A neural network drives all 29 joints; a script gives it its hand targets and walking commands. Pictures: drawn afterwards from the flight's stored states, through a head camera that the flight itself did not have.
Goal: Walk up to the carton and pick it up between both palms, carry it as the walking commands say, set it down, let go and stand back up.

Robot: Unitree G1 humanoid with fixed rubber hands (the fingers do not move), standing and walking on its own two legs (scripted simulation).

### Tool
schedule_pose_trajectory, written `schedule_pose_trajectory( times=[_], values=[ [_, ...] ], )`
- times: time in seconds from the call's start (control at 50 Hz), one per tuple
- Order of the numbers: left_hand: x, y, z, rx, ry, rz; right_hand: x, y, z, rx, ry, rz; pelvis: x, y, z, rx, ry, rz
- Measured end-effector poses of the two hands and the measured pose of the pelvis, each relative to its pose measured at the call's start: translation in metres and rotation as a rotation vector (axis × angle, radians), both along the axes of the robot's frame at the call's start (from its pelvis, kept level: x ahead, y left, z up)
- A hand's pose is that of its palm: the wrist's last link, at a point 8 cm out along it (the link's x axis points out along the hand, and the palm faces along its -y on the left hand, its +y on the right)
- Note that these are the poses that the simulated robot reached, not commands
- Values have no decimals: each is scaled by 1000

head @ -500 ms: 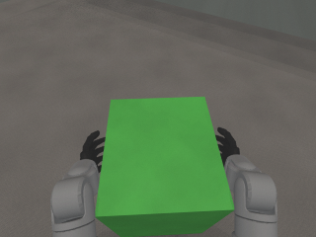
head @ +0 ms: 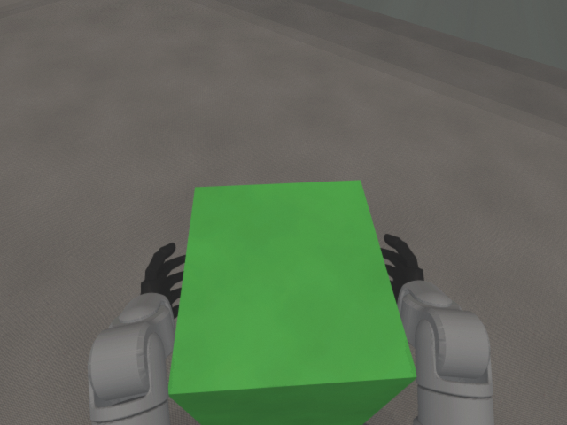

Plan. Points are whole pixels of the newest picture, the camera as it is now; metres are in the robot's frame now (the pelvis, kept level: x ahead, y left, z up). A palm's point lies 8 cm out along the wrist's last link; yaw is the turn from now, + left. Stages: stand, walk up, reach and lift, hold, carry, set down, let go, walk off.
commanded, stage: carry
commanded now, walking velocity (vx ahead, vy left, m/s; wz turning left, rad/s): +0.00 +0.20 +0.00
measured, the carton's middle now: (283, 315) +0.27 +0.01 +0.00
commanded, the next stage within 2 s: none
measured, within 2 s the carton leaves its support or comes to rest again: neither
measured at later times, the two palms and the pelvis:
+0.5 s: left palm (48, 309) +0.23 +0.28 +0.09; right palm (325, 317) +0.23 -0.03 +0.09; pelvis -0.04 +0.13 +0.00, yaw +0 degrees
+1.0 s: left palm out of the picture +0.19 +0.40 +0.09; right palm (218, 372) +0.17 +0.09 +0.08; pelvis -0.07 +0.26 +0.01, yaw -1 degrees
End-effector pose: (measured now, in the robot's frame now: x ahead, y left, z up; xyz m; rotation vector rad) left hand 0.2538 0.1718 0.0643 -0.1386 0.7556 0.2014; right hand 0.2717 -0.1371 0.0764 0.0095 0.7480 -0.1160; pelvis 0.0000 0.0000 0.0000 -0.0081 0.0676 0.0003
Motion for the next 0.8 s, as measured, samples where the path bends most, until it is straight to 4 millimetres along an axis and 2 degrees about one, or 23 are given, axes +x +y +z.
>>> schedule_pose_trajectory(
  times=[0.1,0.2,0.26,0.34,0.46,0.54,0.62,0.7,0.8],
  values=[
    [-2,17,13,17,-46,-12,-8,17,8,17,-46,-15,-8,22,1,5,7,-7],
    [0,21,25,64,-80,-59,-20,20,5,66,-79,-64,-13,40,-5,23,3,-19],
    [-5,26,27,84,-50,-89,-33,25,1,80,-49,-88,-18,52,0,23,-4,-17],
    [-13,42,30,90,-27,-107,-43,42,5,85,-28,-103,-24,73,8,34,-7,-14],
    [-18,88,32,80,-63,-92,-42,87,14,81,-63,-94,-35,115,7,42,3,0],
    [-25,135,18,54,-70,-67,-41,134,9,54,-69,-70,-39,153,-4,31,1,9],
    [-43,175,2,10,-12,-16,-47,175,0,10,-12,-15,-47,179,-2,6,0,-3],
    [-54,198,3,-1,-7,-2,-56,198,2,-3,-6,-2,-55,198,1,-3,0,-7],
    [-53,209,18,26,-62,-32,-65,209,10,26,-61,-36,-61,220,0,8,6,-18]
  ],
)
